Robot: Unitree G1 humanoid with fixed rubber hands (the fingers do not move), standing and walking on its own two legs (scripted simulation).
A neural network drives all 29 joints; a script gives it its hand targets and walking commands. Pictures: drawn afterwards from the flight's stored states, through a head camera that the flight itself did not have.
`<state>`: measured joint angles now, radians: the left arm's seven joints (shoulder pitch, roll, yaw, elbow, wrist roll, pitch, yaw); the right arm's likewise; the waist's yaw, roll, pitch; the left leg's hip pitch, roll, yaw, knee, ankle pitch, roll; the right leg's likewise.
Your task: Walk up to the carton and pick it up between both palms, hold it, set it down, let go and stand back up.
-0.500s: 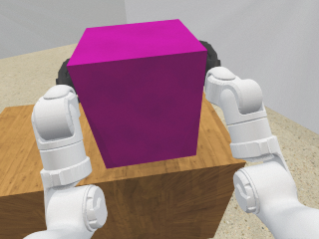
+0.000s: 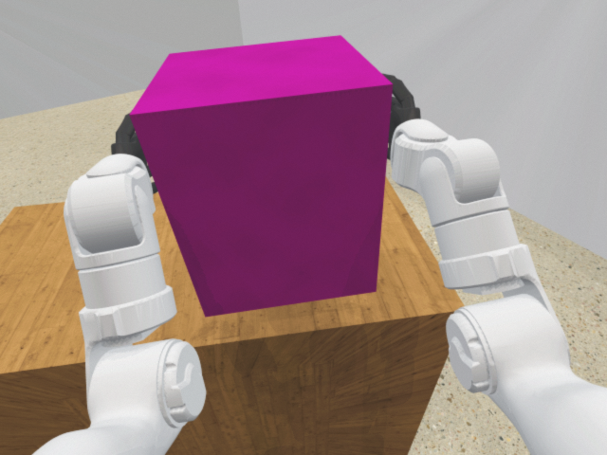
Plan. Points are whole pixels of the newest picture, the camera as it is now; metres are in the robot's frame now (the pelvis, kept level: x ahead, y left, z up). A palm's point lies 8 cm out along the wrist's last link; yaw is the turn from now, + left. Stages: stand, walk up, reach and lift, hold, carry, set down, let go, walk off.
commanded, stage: hold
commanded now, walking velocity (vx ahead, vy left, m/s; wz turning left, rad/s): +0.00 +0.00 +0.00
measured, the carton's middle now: (274, 174) +0.38 +0.01 +0.25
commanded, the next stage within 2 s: none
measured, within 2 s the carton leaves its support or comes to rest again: neither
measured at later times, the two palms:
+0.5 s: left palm (134, 171) +0.35 +0.16 +0.28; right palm (404, 136) +0.37 -0.14 +0.29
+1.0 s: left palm (134, 172) +0.35 +0.16 +0.28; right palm (404, 137) +0.37 -0.14 +0.29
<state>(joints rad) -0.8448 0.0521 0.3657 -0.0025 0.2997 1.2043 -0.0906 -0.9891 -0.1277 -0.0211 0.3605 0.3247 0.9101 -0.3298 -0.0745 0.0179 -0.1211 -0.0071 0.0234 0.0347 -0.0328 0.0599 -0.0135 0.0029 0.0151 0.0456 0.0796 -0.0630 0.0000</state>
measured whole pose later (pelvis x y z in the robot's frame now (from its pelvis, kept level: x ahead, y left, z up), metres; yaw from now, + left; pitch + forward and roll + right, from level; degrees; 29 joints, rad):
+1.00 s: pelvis +0.00 +0.00 +0.00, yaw +0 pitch -1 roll +0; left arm -0.84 0.05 0.36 -0.03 0.31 1.22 -0.10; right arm -0.98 -0.13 -0.02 0.33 0.33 0.93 -0.33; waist -0.08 0.02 -0.12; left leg 0.01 0.02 0.03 -0.05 0.06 -0.01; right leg 0.01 0.01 0.05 0.07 -0.06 0.00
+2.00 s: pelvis +0.00 +0.00 +0.00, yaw +0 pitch -1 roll +0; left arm -0.84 0.05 0.36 -0.04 0.31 1.23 -0.10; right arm -0.98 -0.13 -0.02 0.33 0.33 0.93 -0.34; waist -0.08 0.02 -0.11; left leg 0.01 0.02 0.03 -0.05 0.06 -0.01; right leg 0.02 0.01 0.05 0.07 -0.06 0.00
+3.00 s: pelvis +0.00 +0.00 +0.00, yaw +0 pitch -1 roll +0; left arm -0.84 0.05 0.36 -0.04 0.32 1.23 -0.10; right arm -0.98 -0.13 -0.02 0.33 0.33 0.93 -0.34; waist -0.08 0.02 -0.11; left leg 0.01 0.02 0.03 -0.05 0.06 -0.01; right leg 0.02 0.01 0.06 0.06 -0.06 0.00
